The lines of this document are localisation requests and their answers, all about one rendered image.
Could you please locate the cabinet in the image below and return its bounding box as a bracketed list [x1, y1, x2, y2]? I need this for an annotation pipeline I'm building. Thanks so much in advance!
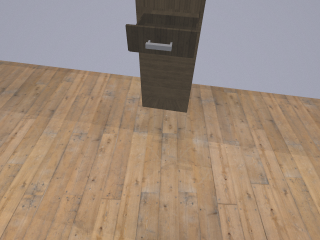
[135, 0, 206, 113]

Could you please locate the handle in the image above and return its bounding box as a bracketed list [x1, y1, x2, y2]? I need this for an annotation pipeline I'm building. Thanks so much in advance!
[145, 40, 173, 51]

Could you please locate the drawer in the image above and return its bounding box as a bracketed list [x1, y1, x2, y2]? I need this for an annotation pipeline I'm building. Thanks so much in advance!
[125, 13, 199, 58]

